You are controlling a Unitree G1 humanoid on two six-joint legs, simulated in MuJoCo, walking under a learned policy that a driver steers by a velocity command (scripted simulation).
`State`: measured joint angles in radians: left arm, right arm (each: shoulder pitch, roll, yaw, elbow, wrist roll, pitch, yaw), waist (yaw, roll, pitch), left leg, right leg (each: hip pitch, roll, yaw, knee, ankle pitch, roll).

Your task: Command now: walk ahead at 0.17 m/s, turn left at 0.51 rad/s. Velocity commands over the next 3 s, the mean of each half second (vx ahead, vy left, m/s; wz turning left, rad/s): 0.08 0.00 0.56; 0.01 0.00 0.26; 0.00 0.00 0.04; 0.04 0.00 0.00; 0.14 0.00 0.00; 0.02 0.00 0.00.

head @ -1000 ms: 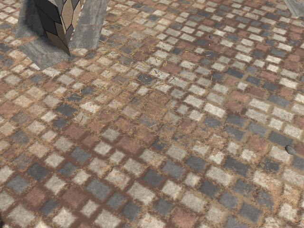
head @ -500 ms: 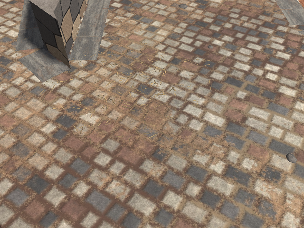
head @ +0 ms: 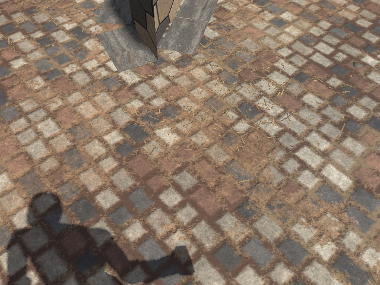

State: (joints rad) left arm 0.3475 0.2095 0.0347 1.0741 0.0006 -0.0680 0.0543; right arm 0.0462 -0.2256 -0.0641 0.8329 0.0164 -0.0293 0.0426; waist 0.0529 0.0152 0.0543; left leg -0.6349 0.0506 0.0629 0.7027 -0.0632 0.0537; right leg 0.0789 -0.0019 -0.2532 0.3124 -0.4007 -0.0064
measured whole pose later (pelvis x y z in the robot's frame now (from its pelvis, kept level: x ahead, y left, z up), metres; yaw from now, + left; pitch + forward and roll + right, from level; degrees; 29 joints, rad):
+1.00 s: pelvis +0.15 -0.01 +0.01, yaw +24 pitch +0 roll +0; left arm 0.19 0.25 0.02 0.81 0.01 -0.03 0.01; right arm 0.19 -0.25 -0.05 0.73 -0.01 0.04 -0.03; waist 0.03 -0.01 0.03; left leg -0.21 -0.01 -0.06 0.48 -0.28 0.00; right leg -0.26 -0.02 0.03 0.51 -0.25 0.03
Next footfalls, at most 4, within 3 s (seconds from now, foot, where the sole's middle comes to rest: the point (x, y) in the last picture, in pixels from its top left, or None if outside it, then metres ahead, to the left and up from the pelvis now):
0.06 left None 0.21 0.09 -0.77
0.60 right None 0.25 -0.11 -0.77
0.94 left None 0.12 0.12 -0.77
2.42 left None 0.30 0.16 -0.77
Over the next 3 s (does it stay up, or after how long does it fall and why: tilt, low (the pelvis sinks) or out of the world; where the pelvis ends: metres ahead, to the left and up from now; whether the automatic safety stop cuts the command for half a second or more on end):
stays up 0.26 0.03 0.00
